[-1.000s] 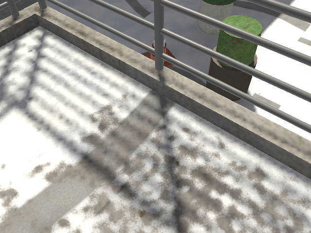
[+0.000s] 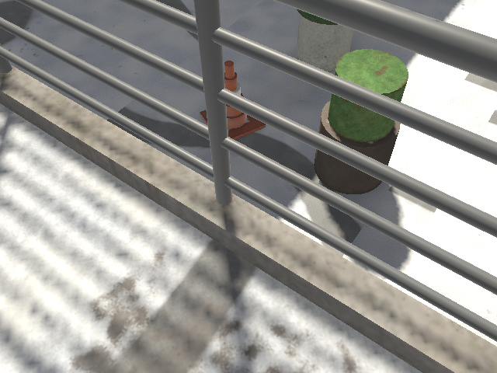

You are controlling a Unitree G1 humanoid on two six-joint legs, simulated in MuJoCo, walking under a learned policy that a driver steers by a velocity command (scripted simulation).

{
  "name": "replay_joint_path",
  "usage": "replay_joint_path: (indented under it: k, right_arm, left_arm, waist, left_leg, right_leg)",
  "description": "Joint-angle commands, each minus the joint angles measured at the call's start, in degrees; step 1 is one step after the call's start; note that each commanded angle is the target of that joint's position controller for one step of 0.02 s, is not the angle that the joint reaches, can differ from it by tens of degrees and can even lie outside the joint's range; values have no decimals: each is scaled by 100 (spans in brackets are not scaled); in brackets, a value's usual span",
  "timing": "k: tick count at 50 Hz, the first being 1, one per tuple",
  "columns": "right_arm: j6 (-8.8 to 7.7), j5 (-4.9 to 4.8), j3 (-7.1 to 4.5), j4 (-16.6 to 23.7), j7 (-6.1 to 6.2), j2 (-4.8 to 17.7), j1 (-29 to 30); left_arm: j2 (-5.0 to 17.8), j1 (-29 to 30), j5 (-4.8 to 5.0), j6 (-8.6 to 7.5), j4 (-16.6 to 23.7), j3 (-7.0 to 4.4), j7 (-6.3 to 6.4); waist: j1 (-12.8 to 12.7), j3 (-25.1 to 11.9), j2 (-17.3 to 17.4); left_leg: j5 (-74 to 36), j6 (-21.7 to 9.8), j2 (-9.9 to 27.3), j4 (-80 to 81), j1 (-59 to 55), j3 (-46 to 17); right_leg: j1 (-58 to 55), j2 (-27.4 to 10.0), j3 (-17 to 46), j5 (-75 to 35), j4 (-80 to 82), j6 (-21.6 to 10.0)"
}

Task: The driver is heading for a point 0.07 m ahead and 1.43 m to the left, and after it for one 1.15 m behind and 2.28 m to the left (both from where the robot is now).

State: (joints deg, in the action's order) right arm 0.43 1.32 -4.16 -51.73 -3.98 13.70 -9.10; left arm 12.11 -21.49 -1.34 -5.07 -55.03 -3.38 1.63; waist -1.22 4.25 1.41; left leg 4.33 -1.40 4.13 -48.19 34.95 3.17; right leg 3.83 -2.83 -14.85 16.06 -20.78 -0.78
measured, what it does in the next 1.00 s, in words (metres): walks ahead, turning left: left foot, then right foot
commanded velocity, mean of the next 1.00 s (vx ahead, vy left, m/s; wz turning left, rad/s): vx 0.42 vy -0.02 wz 0.58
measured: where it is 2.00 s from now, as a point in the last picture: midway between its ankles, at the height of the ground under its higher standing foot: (155, 330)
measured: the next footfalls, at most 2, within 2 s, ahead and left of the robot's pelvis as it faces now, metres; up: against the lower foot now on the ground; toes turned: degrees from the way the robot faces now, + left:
left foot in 0.14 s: +0.18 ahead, +0.13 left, +0.00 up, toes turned +10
right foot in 0.94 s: +0.56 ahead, +0.12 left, +0.00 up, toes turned +38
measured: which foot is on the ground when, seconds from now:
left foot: up 0.00-0.12, down 0.14-0.96, up 0.98-1.00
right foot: down 0.00-0.16, up 0.18-0.92, down 0.94-1.00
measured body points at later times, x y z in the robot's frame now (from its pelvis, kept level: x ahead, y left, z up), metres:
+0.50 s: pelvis +0.15 +0.10 +0.00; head +0.15 +0.14 +0.45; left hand +0.22 +0.39 -0.12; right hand +0.23 -0.15 -0.12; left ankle +0.14 +0.13 -0.74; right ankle +0.27 -0.07 -0.65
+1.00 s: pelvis +0.40 +0.13 -0.02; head +0.42 +0.15 +0.43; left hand +0.44 +0.45 -0.10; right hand +0.54 -0.12 -0.15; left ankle +0.17 +0.12 -0.69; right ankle +0.53 +0.09 -0.74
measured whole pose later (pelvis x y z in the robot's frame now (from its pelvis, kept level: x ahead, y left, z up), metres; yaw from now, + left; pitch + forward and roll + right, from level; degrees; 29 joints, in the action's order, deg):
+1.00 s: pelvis +0.40 +0.13 -0.02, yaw +36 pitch +2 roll -2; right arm -1.0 0.7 -3.7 -46.2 1.6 16.0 -26.7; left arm 14.4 -4.7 -0.7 -3.1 -38.3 -2.5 -0.3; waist 4.8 1.2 1.9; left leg 27.8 -3.4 -8.1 -54.0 7.7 -15.5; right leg 25.8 3.8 -0.3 9.2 -32.6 -1.7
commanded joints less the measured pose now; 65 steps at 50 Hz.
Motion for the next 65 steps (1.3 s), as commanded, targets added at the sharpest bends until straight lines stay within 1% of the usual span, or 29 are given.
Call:
replay_joint_path:
  k: [1,4,6,7,8,9,10,11,12,15,26,28,32,38,42,45,47,48,49,50,51,52,53,54,55,58,61,63,65]
  right_arm:
    - [22,-4,2,378,-78,180,47]
    - [146,147,-50,565,-251,282,-168]
    - [121,168,-131,495,-211,469,-721]
    - [72,195,-205,344,-137,661,-1270]
    - [23,204,-327,371,-57,1263,-1281]
    - [74,-20,-447,437,5,1704,-1206]
    - [71,-212,-370,444,47,1468,-1152]
    - [48,-206,-268,416,205,1132,-910]
    - [-12,-54,-147,431,215,796,-933]
    - [-189,-148,-175,565,390,946,-408]
    - [-392,-191,-54,119,440,776,-1741]
    - [-473,-109,-117,280,491,1006,-1732]
    - [-433,-120,-108,217,566,884,-2059]
    - [-307,-98,-166,388,582,945,-2415]
    - [-158,-99,-112,490,641,885,-2448]
    - [-254,-145,-110,814,659,1040,-1855]
    - [-311,-204,-110,937,655,1147,-1739]
    - [-368,-59,111,1027,533,169,-2145]
    - [-266,-163,-26,1151,538,463,-2596]
    - [-104,178,-74,889,496,933,-2306]
    - [-59,198,-115,886,336,916,-1877]
    - [-63,63,-87,1016,267,759,-1579]
    - [-79,49,-77,1126,157,672,-1462]
    - [62,-51,-231,879,274,1022,-1341]
    - [-71,114,-70,1353,222,616,-1326]
    - [133,-11,-17,1282,282,660,-941]
    - [250,25,177,1581,395,370,-179]
    - [172,-39,225,1722,412,370,-52]
    - [208,28,161,1608,393,399,-465]
  left_arm:
    - [937,186,-10,-35,352,-235,62]
    - [1441,79,66,182,221,-458,301]
    - [1486,356,161,239,268,-514,252]
    - [1470,532,214,260,337,-513,168]
    - [1000,175,155,299,449,-411,65]
    - [673,61,37,425,679,-324,12]
    - [697,210,-84,523,656,-299,-11]
    - [640,660,-115,521,901,-283,-49]
    - [740,691,-193,469,807,-311,-115]
    - [793,720,-190,501,853,-251,-232]
    - [804,1782,-100,388,1369,-151,-156]
    - [859,1662,-136,422,1266,-209,-140]
    - [701,1705,-111,362,1419,-134,-227]
    - [671,2463,-180,328,1871,-55,-269]
    - [592,2860,-40,262,2145,80,-346]
    - [1075,1547,263,121,1803,-186,-154]
    - [1187,547,31,125,1739,-272,-96]
    - [1440,26,-43,108,1822,-260,-99]
    - [1923,-120,76,195,1619,-412,-176]
    - [1189,314,102,265,1723,-271,-188]
    - [679,727,105,268,1884,-90,-203]
    - [530,543,20,210,1694,-39,-169]
    - [597,536,129,193,1559,-2,-168]
    - [829,615,267,119,1626,-62,-23]
    - [992,183,293,179,1275,-53,-103]
    - [744,729,-28,469,1533,-35,-211]
    - [611,355,40,466,1697,42,-308]
    - [618,210,85,324,1585,73,-304]
    - [784,228,64,364,1585,85,-312]
  waist:
    - [157,-157,-900]
    - [323,-167,-678]
    - [556,-607,-716]
    - [859,-948,-441]
    - [669,-1165,913]
    - [667,-1374,1930]
    - [603,-1101,894]
    - [314,-754,259]
    - [242,-972,-778]
    - [-20,-581,161]
    - [475,-108,291]
    - [544,158,-501]
    - [647,-439,333]
    - [863,-301,441]
    - [727,-133,655]
    - [201,-490,734]
    - [-359,-1223,404]
    - [-329,-1825,-347]
    - [15,-2115,-2092]
    - [135,-1478,-888]
    - [101,-1088,-594]
    - [82,-877,-374]
    - [269,-611,-349]
    - [137,185,41]
    - [449,-622,-684]
    - [374,-499,-1393]
    - [72,-227,-1206]
    - [155,-545,-1012]
    - [305,-1106,-871]
  left_leg:
    - [-84,-124,65,479,-414,111]
    - [938,-326,-55,961,-724,271]
    - [1052,-511,-392,1456,-1559,448]
    - [645,-689,-572,1826,-2451,382]
    - [-1407,-1167,245,2308,-3423,-1062]
    - [-2340,-2084,1124,2765,-3912,-2789]
    - [-1480,-1968,1097,2832,-3554,-2362]
    - [-673,-1668,1125,2999,-2819,-2604]
    - [3588,-1281,1100,3505,-2798,-3312]
    - [3166,-673,640,4168,-2210,-2962]
    - [1309,-921,271,4097,-3297,-2758]
    - [34,-700,681,3715,-3579,-3194]
    - [-1352,-626,520,3251,-4278,-2967]
    - [-2490,-828,329,2929,-4201,-2943]
    - [-2870,-929,281,2738,-4037,-3076]
    - [-3760,-326,-113,2078,-2851,-3118]
    - [-3446,-157,-407,262,-2329,-2863]
    - [1054,-47,-872,-1173,-1466,-2182]
    - [2793,-52,-1313,-2480,-402,-1419]
    - [2242,-70,-647,-2989,-364,-1257]
    - [1730,7,-600,-2745,-491,-1275]
    - [1486,101,-613,-2865,-605,-1468]
    - [1296,205,-554,-2743,-643,-1526]
    - [2184,495,-988,-3167,-620,-1358]
    - [1965,351,-559,-2538,-935,-1095]
    - [1990,102,-586,-1514,-564,-443]
    - [1361,43,-234,-628,-377,-122]
    - [1209,55,-258,91,-1173,-90]
    - [1694,72,-392,106,-1451,58]
  right_leg:
    - [91,-1680,365,-3268,246,-606]
    - [-190,-1935,362,-5163,-482,-665]
    - [-135,-1731,223,-5139,-1672,-548]
    - [330,-1469,160,-4408,-2841,-395]
    - [1684,-632,7,-968,-4623,-40]
    - [3241,499,497,2480,-6053,146]
    - [3376,-78,1140,2323,-6136,-8]
    - [3301,-258,1425,1661,-6031,45]
    - [3412,-367,1786,793,-5481,-15]
    - [3089,-461,1794,-373,-4727,124]
    - [4255,-288,1828,-1056,-3627,614]
    - [4723,-153,1880,-1164,-3554,668]
    - [4768,-14,1882,-1217,-3325,498]
    - [4612,229,1581,-1128,-2439,337]
    - [3889,323,1639,-829,-1839,159]
    - [1103,917,1514,-996,-1002,133]
    - [-536,319,1855,-1043,-397,-140]
    - [-1667,-1479,3433,-1662,-604,-430]
    - [-1833,-2261,5735,-1344,-138,-1045]
    - [-659,-1878,4972,-96,-22,-926]
    - [23,-1460,4178,19,204,-811]
    - [373,-1657,3996,-1077,242,-614]
    - [847,-1564,3612,-1600,233,-525]
    - [1043,-1899,2951,-7020,-383,-779]
    - [1127,-1140,2051,-4465,20,-755]
    - [1168,-661,1551,-1486,458,-845]
    - [1323,-793,1284,-1843,623,-1041]
    - [1294,-926,1052,-3970,311,-1002]
    - [723,-1056,1007,-4138,-194,-1126]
